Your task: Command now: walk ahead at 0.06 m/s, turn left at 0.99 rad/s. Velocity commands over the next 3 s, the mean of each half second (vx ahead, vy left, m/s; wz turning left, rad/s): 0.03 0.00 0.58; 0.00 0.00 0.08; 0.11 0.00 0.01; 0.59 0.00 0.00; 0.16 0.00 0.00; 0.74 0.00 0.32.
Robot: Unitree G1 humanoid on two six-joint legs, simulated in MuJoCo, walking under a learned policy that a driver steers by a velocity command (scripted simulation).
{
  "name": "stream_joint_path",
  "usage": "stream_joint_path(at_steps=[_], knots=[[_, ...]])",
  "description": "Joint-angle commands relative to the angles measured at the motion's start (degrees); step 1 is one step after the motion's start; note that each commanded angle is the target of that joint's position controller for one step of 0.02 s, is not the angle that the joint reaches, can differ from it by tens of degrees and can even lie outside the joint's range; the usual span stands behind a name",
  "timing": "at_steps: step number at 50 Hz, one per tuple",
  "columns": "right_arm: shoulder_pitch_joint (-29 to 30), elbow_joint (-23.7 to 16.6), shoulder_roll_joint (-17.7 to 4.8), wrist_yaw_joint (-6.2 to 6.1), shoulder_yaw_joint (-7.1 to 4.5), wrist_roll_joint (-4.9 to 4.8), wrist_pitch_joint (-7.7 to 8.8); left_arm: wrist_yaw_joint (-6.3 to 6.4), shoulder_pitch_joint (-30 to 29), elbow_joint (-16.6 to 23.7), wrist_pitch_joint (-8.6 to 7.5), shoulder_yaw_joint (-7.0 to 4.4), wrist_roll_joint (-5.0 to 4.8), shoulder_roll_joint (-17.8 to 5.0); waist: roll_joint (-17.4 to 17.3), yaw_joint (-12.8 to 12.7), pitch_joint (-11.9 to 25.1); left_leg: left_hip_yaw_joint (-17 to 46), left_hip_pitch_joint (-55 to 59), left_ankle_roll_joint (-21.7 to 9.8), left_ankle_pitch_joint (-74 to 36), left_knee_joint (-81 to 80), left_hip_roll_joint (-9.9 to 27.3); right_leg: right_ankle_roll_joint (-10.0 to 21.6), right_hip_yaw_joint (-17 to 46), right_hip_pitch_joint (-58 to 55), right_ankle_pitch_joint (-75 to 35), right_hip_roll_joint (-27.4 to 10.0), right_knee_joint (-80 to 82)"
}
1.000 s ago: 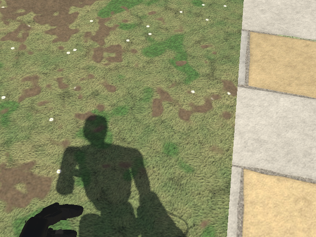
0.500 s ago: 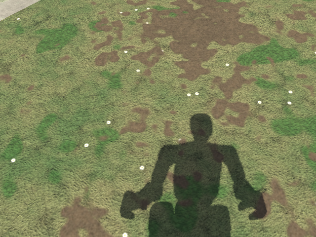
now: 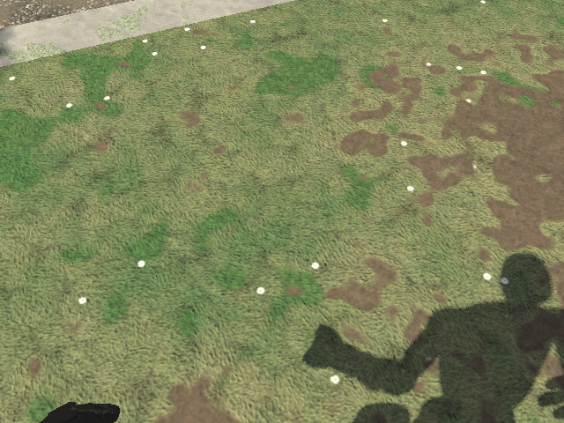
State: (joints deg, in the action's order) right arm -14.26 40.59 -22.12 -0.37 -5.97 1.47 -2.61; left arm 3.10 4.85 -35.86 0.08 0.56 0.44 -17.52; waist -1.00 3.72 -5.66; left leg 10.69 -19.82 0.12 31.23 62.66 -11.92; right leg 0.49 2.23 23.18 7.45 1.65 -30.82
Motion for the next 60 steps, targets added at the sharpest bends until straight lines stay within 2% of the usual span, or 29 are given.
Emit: stream_joint_path(at_steps=[1, 3, 7, 10, 13, 14, 15, 16, 17, 18, 19, 20, 21, 22, 23, 25, 27, 30, 32, 33, 34, 35, 36, 37, 38, 40, 45, 52, 60], knots=[[-3.7, -2.9, -5.6, 1.78, -1.14, -0.29, -1.26, 0.4, 1.5, 3.6, 0.93, -2.07, 0.5, -6.1, 7.5, -1.6, 9.0, -4.7, -8.9, 3.0, -5.7, 9.2, 6.6, 9.3, 12.9, -14.8, -11.3, -15.7, 12.6], [-3.4, -3.5, -4.0, 2.51, -0.34, -1.06, -1.73, -0.17, 2.0, 2.9, 0.73, -2.65, 1.17, -6.7, 9.4, -1.7, 8.3, -7.4, -7.7, 3.3, -7.5, 8.7, 7.6, 9.3, 6.9, -12.1, -11.5, -14.3, 13.6], [1.1, -5.8, -2.1, 3.06, 0.85, -0.88, -2.07, -0.93, 5.8, 1.4, 0.16, -3.66, 1.62, -7.4, 9.9, -3.6, 8.7, -8.6, -7.2, 2.2, -6.8, 1.4, 9.9, 11.2, 4.1, -12.2, -7.8, -16.9, 14.9], [2.6, -6.8, -0.4, 3.27, 2.0, -0.91, -2.13, -1.76, 5.8, 0.7, 0.2, -4.4, 1.62, -8.5, 10.7, -3.5, 9.3, -9.8, -1.4, 0.4, -5.0, -8.9, 10.6, 11.2, 1.8, -9.8, -3.5, -17.5, 14.8], [2.5, -6.6, -0.3, 2.99, 2.59, -1.13, -1.72, -2.54, 6.5, -0.2, 0.94, -4.95, 1.57, -9.6, 12.5, -3.9, 9.4, -12.3, 4.8, -1.3, -4.4, -19.8, 9.3, 10.1, 0.6, -8.4, -1.7, -17.3, 13.2], [1.1, -6.0, 0.0, 2.86, 2.76, -0.96, -1.38, -2.72, 6.8, -0.6, 1.37, -5.05, 1.18, -10.0, 11.8, -3.0, 9.3, -13.1, 7.9, -2.0, -7.3, -25.9, 8.8, 9.2, -0.4, -7.5, -3.3, -17.0, 11.2], [-1.2, -4.8, 0.2, 2.68, 2.87, -0.61, -0.91, -2.85, 7.5, -1.2, 1.77, -5.1, 0.59, -10.0, 10.4, -1.8, 9.1, -13.4, 12.8, -3.0, -12.0, -34.2, 8.1, 7.3, -2.1, -5.1, -5.0, -16.3, 8.1], [-1.7, -4.3, -0.9, 2.28, 2.8, -0.12, -0.46, -3.24, 10.9, -2.3, 1.84, -5.11, 0.46, -9.0, 5.2, -2.0, 8.6, -8.2, 16.7, -3.7, -15.3, -42.3, 10.1, 3.5, -4.4, -1.3, -0.5, -14.6, 3.4], [-0.6, -5.6, -4.9, 1.78, 2.43, 0.26, -0.1, -4.11, 14.2, -1.2, 1.95, -3.91, 1.17, -3.5, -11.7, -4.1, 9.2, 13.3, 20.7, -6.7, -14.6, -50.0, 27.1, -1.7, -10.6, 7.6, 20.7, -8.6, -11.5], [0.8, -7.0, -10.9, 1.4, 0.72, 0.52, -0.08, -2.66, 9.4, 1.2, 3.02, -3.99, 1.06, -4.8, -14.2, -1.4, 5.0, 19.2, 6.3, -14.3, -23.9, -49.8, 34.5, -2.7, -6.0, 9.4, 27.2, -2.9, -17.7], [1.8, -5.8, -6.4, 1.15, 1.62, 0.72, 0.26, -2.43, 6.8, 0.7, 3.72, -4.53, 0.22, -6.6, -8.5, -1.8, 3.6, 12.7, 4.5, -14.4, -27.8, -48.5, 30.2, -2.4, -1.9, 5.8, 22.6, -4.7, -22.4], [5.5, -5.5, -3.2, 0.97, 2.81, 0.34, 0.54, -2.79, 8.5, -0.4, 3.85, -4.56, -0.48, -5.8, -8.1, -4.5, 2.7, 7.5, 3.6, -12.8, -30.1, -48.0, 26.1, -1.9, -1.6, 4.8, 18.6, -4.3, -23.4], [7.8, -5.4, -1.9, 0.76, 3.18, 0.27, 0.77, -2.94, 11.0, -2.3, 3.58, -4.69, -0.38, -5.9, -7.8, -6.0, 3.3, 3.8, 5.1, -11.0, -32.4, -47.6, 22.7, -1.8, -2.2, 3.8, 15.5, -4.0, -23.4], [8.0, -5.3, -1.2, 0.16, 3.34, -0.12, 1.22, -2.96, 12.9, -3.7, 3.44, -4.99, 0.31, -6.3, -8.8, -6.0, 4.5, 1.7, 7.6, -10.9, -37.9, -46.4, 21.2, -1.8, -3.2, 3.6, 13.8, -3.5, -24.9], [7.3, -4.9, 0.4, -0.01, 3.92, -0.39, 1.52, -3.07, 13.9, -4.7, 3.35, -4.98, 0.62, -6.2, -7.7, -5.8, 6.4, 0.6, 9.7, -11.1, -43.2, -45.4, 20.9, -2.0, -3.1, 2.5, 13.9, -3.2, -25.4], [5.5, -3.8, 1.5, -0.1, 4.35, -0.62, 1.96, -3.27, 12.8, -4.8, 3.5, -4.57, 0.22, -4.6, -5.6, -5.1, 7.7, 0.6, 12.5, -11.5, -44.9, -44.5, 21.6, -2.2, -2.6, 1.6, 14.4, -3.3, -22.6], [4.0, -2.4, 1.5, -0.17, 4.34, -0.5, 2.14, -3.21, 10.9, -4.7, 3.75, -3.89, 0.11, -2.8, -6.1, -3.8, 7.1, 1.5, 13.7, -11.6, -41.0, -44.2, 21.7, -2.0, -2.5, 0.1, 15.2, -3.3, -16.0], [3.0, -0.6, 0.9, -0.26, 4.13, -0.07, 2.08, -2.51, 10.2, -5.2, 3.87, -3.56, -0.02, -2.3, -7.4, -2.8, 6.6, 3.6, 12.5, -12.0, -37.7, -43.1, 22.0, -1.1, -2.9, -4.4, 17.5, -1.9, -7.5], [3.5, 0.4, 0.8, -0.46, 4.11, -0.22, 2.05, -1.87, 11.7, -6.3, 3.5, -3.37, -0.34, -1.8, -6.1, -3.8, 7.0, 4.6, 11.3, -11.4, -37.6, -41.5, 21.6, -0.3, -3.3, -8.8, 14.2, -1.1, 0.6], [4.4, 0.8, 1.0, -0.68, 4.22, -0.65, 2.08, -1.6, 13.5, -7.2, 3.01, -3.08, -0.21, -1.0, -4.7, -5.3, 7.4, 4.3, 9.5, -10.0, -36.6, -40.4, 20.8, 0.2, -3.3, -13.6, 7.2, -1.3, 8.1], [4.0, 1.2, 2.2, -0.86, 4.63, -0.92, 2.44, -1.31, 14.1, -7.7, 2.2, -2.93, 0.43, -1.6, -2.6, -5.6, 8.5, 4.4, 6.1, -7.5, -33.1, -40.1, 20.0, 0.5, 0.0, -19.7, 0.3, -4.1, 12.6], [2.8, 1.3, 4.2, -0.78, 5.22, -0.89, 2.93, -1.05, 14.4, -7.6, 1.35, -2.98, 1.31, -3.8, 1.9, -4.6, 9.8, 2.4, 2.9, -5.2, -28.3, -37.8, 17.5, 1.5, 6.6, -23.8, -4.7, -10.7, 13.8], [1.1, 2.1, 4.5, -0.51, 5.0, -1.13, 2.61, -1.56, 9.3, -7.5, 0.96, -3.48, 0.44, -6.7, 8.2, -0.9, 5.9, -2.3, 5.6, -4.1, -21.7, -41.0, 11.8, 3.9, 8.2, -15.1, -8.0, -12.6, 11.6], [2.4, 3.7, 3.0, -0.52, 4.84, -0.34, 2.32, -2.24, 7.6, -7.4, 0.66, -2.97, 0.22, -4.0, 7.4, -2.4, 5.5, -2.4, 10.3, -3.7, -22.5, -41.7, 12.2, 3.8, 7.2, -11.6, -4.6, -11.6, 11.8], [3.2, 4.6, 1.9, -0.45, 4.39, -0.36, 2.26, -2.51, 8.0, -7.7, 0.41, -2.63, 0.25, -2.8, 6.4, -3.5, 4.5, -1.8, 10.9, -4.0, -24.4, -41.5, 12.6, 2.6, 5.2, -11.1, -1.8, -9.4, 11.9], [3.3, 6.0, 1.3, -0.3, 3.97, -0.61, 2.4, -2.02, 9.7, -9.1, 0.29, -2.59, 0.12, -3.0, 6.1, -4.3, 4.7, -1.3, 11.2, -4.4, -28.1, -40.9, 13.6, 1.7, 3.6, -12.1, -0.2, -7.6, 11.9], [2.1, 10.4, 3.1, -0.82, 4.29, -0.77, 2.56, -1.66, 9.5, -11.4, 0.33, -2.39, 0.22, -2.2, 2.4, -4.3, 3.8, -0.9, 9.3, -3.5, -25.5, -43.0, 13.7, 2.4, 3.7, -13.1, 3.2, -7.6, 12.3], [0.9, 15.9, 3.1, -1.2, 4.26, -0.89, 2.49, -1.54, 9.5, -15.4, 0.0, -2.14, 0.29, -1.9, 1.1, -4.0, 3.5, -0.7, 10.0, -3.2, -25.1, -44.3, 14.3, 2.7, 3.9, -12.9, 4.4, -7.4, 13.2], [-0.1, 20.7, 3.9, -1.56, 4.64, -0.99, 2.44, -1.34, 10.9, -20.0, -0.2, -1.46, 0.32, -0.4, 1.3, -3.8, 3.1, -0.9, 10.5, -3.2, -25.0, -44.7, 14.7, 2.7, 3.7, -12.5, 4.2, -7.0, 13.6]])
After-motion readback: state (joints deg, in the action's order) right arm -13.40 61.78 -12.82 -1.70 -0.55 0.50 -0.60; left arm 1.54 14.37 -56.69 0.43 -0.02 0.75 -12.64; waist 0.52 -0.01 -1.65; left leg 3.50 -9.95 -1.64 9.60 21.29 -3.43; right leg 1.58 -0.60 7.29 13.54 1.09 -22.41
